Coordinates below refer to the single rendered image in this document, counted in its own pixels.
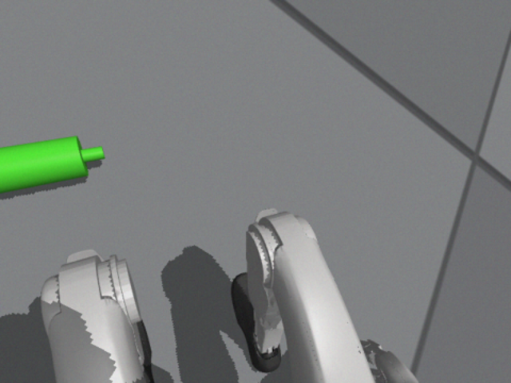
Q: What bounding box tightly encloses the left robot foot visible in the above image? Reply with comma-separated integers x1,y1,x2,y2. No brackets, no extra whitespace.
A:
137,319,154,383

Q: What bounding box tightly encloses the right robot foot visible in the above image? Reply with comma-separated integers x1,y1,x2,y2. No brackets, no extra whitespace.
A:
231,273,281,373

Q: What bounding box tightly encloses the right robot hand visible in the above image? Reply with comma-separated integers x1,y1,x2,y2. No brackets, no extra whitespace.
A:
360,339,419,383

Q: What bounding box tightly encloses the bottle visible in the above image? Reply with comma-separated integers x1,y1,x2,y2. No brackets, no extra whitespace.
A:
0,136,105,193

